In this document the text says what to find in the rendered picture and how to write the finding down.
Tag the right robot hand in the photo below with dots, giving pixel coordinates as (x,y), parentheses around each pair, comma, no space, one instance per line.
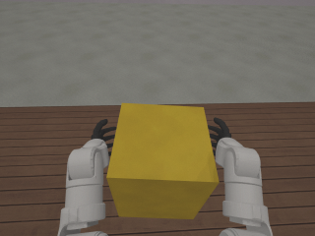
(223,132)

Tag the carton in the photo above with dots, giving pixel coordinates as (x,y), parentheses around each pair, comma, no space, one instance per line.
(162,163)

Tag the right robot forearm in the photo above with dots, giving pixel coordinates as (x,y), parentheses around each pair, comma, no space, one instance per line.
(243,194)

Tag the left robot hand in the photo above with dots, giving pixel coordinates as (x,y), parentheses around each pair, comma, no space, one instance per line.
(98,133)

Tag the left robot forearm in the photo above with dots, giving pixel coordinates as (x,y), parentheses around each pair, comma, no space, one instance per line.
(84,205)

